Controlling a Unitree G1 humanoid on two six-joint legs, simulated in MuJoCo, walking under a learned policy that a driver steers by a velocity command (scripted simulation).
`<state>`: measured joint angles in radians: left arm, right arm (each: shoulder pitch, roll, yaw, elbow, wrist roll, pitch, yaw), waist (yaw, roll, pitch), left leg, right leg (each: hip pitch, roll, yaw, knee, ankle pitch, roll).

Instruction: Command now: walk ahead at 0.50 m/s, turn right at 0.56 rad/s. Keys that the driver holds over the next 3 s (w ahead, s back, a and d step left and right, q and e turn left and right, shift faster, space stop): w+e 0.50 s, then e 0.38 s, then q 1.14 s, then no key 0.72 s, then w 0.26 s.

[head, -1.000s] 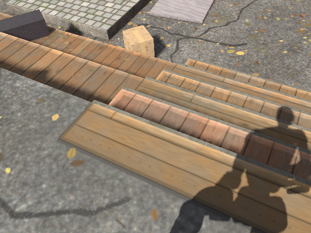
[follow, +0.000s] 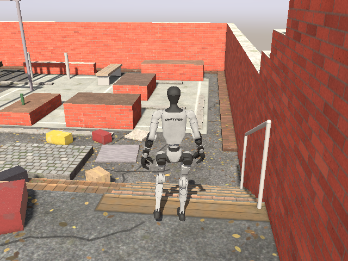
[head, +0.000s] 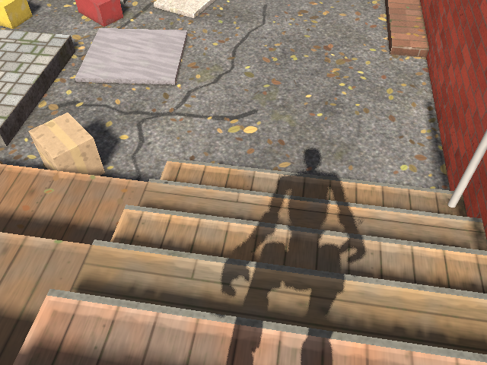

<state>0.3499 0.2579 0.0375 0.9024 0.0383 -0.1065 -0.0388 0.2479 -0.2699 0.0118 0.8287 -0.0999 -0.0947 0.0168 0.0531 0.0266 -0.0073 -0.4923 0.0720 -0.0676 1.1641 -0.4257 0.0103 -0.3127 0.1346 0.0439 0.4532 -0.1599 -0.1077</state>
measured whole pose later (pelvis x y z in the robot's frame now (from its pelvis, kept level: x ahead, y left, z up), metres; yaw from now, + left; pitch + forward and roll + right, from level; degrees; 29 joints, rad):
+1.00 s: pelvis +0.43 -0.15 -0.16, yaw -33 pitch +2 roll +2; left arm 0.24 0.26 0.06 0.85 0.06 -0.06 -0.07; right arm 0.40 -0.24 0.02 0.89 -0.04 -0.07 0.04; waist -0.07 0.00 0.00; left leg -0.43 0.11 0.01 1.70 -0.83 -0.12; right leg -0.46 -0.01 -0.11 0.56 -0.14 -0.08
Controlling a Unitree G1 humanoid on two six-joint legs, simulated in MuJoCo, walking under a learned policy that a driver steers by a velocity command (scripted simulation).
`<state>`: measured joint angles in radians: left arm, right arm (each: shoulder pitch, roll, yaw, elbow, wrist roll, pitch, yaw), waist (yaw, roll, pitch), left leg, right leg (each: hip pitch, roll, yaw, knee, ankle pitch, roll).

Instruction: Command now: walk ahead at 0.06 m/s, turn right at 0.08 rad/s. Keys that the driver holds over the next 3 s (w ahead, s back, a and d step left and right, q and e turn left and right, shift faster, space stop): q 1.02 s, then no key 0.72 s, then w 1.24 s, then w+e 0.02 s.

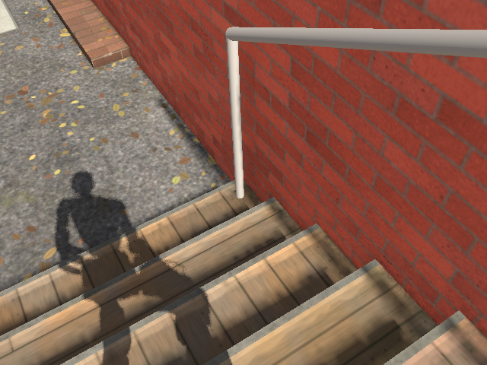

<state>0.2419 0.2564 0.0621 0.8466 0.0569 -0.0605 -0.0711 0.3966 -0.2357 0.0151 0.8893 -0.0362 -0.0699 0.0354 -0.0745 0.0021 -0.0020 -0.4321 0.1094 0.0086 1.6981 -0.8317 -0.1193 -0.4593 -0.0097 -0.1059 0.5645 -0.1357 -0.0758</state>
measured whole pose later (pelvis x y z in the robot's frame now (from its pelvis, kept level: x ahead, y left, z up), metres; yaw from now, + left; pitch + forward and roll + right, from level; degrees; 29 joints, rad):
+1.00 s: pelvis +0.06 +0.06 +0.00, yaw +32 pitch +7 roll -2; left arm 0.12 0.19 0.00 0.71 0.02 -0.01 0.03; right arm 0.34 -0.23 -0.06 0.80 -0.04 -0.06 0.04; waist -0.08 0.03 -0.11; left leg -0.44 -0.13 -0.28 0.64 -0.30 0.05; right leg -0.45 0.07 0.01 0.70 -0.34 0.06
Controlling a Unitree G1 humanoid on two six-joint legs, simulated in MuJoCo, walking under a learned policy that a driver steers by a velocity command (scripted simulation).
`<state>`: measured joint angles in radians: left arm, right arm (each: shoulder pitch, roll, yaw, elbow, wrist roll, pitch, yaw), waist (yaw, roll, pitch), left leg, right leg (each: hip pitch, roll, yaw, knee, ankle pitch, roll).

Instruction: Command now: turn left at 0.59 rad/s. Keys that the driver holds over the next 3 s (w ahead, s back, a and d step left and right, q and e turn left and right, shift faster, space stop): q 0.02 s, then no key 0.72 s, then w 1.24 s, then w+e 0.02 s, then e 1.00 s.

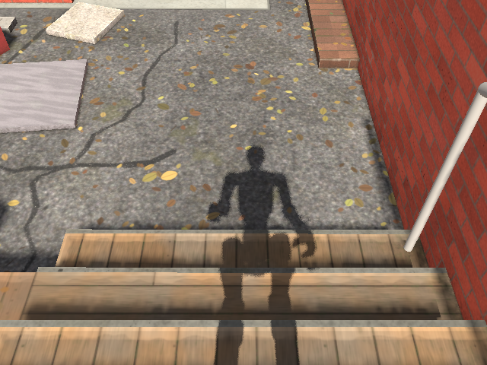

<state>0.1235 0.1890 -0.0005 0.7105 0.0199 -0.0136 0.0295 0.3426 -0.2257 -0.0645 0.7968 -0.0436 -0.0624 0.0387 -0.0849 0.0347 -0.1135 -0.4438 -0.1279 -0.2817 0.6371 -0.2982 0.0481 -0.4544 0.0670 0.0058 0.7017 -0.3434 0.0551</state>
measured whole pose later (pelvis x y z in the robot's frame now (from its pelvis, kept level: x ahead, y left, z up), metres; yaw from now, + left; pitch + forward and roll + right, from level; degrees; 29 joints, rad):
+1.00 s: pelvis +0.05 +0.01 +0.00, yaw +5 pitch -1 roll +1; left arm 0.43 0.22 0.09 1.00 0.04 -0.03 -0.01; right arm 0.20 -0.21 -0.08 0.98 -0.04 -0.04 0.01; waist 0.05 -0.03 0.01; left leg -0.26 -0.01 0.07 0.58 -0.31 0.07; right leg -0.13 -0.01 -0.02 0.59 -0.44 -0.06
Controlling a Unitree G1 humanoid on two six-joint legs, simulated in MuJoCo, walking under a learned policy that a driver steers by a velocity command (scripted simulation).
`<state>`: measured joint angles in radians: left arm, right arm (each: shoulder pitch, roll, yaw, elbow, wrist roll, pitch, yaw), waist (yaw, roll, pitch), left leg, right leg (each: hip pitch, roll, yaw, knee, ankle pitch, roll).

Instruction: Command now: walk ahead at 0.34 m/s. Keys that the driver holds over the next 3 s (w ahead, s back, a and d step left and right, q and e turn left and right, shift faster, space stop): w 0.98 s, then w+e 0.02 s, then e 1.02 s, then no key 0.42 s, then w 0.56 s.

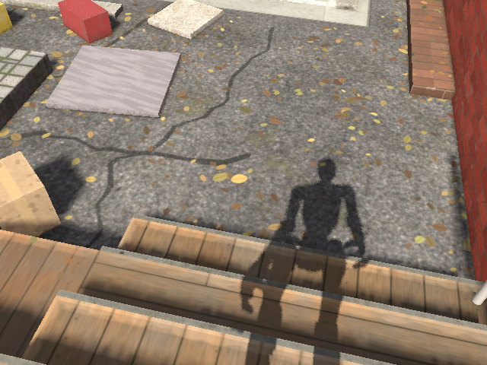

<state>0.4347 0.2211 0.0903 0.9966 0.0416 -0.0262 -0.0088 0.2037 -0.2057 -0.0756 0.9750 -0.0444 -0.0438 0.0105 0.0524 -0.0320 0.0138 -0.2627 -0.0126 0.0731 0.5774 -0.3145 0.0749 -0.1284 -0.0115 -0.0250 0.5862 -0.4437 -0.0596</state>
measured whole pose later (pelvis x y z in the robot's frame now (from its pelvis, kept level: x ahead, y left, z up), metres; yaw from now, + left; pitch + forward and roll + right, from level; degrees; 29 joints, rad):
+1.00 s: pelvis +0.52 +0.03 -0.28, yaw +0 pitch +1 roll -3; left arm 0.59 0.14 -0.03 1.12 0.09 -0.07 -0.09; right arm 0.10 -0.23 0.00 0.91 -0.09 -0.09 0.08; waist 0.10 0.04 -0.02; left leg -0.34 0.04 0.06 0.47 -0.16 0.07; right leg -0.28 0.02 0.02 1.57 -0.81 -0.02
